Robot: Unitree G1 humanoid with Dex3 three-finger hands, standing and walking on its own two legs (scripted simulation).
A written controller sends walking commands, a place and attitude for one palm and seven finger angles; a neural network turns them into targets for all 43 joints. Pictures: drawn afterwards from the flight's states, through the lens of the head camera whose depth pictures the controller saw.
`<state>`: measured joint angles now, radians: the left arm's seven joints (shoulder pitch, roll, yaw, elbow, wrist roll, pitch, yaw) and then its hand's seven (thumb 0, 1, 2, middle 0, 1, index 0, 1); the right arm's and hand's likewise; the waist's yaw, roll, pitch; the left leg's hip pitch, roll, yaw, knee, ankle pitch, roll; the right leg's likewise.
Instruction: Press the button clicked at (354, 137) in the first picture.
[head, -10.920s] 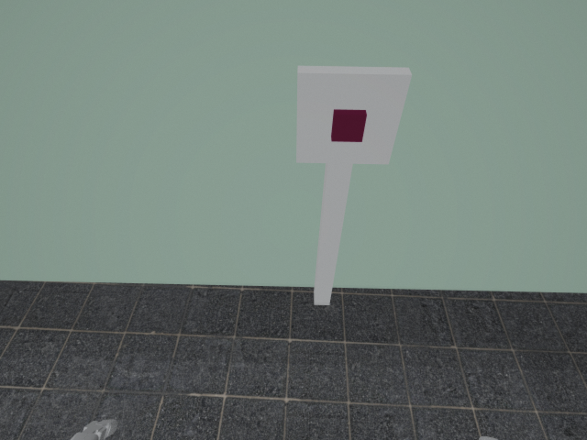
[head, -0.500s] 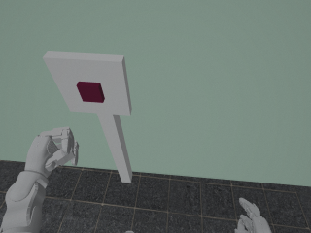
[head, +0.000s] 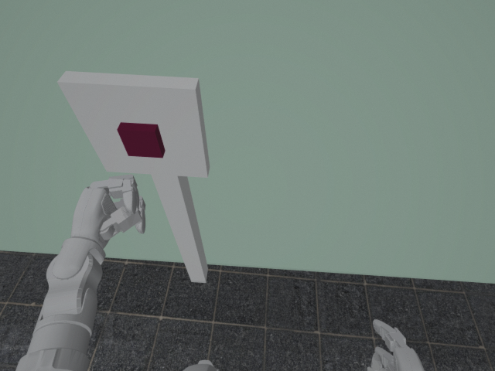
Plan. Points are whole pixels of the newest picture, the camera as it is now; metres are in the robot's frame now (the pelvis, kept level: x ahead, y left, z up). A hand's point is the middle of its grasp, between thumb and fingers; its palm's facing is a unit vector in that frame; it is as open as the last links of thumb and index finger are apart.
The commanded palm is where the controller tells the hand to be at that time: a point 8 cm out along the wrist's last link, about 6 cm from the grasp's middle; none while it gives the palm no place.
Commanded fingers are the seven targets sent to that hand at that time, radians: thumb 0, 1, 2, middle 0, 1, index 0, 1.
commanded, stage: aim a knuckle at the button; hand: left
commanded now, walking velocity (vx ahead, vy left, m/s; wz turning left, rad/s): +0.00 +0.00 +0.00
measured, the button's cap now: (143, 139) +0.48 +0.20 +0.09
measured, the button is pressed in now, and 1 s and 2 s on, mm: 0 0 12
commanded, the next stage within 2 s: press the button with the knuckle in 1.02 s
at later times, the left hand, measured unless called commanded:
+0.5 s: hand (143, 185) +0.40 +0.19 +0.07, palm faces -0.04 -1.00 -0.02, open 3.1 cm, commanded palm +0.36 +0.25 +0.07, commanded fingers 0.00 0.90 0.90 -1.30 -1.50 -1.30 -1.50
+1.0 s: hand (147, 190) +0.39 +0.18 +0.07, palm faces -0.04 -1.00 -0.01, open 3.1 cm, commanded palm +0.36 +0.24 +0.07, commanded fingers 0.00 0.90 0.90 -1.30 -1.50 -1.30 -1.50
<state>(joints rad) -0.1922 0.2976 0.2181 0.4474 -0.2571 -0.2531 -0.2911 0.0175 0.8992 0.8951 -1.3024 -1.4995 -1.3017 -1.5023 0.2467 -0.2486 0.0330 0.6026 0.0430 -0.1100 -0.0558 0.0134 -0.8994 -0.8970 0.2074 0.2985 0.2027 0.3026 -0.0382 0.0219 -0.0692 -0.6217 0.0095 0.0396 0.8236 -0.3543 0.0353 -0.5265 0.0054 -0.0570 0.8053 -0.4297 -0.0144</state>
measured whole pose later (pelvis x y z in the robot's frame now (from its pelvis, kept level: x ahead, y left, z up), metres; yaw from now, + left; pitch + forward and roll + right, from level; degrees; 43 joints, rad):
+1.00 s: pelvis +0.00 +0.00 -0.01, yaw -1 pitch +11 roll -2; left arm -0.40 0.33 0.25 0.70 -0.23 -0.31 -0.27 0.02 0.90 0.90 -1.30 -1.50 -1.30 -1.50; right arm 0.28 -0.26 0.03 0.58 0.04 -0.01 -0.03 0.01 -0.90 -0.90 0.21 0.30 0.20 0.30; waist -0.06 0.02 -0.09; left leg -0.69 0.03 0.04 0.87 -0.37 0.03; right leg -0.60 0.02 -0.05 0.84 -0.44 -0.02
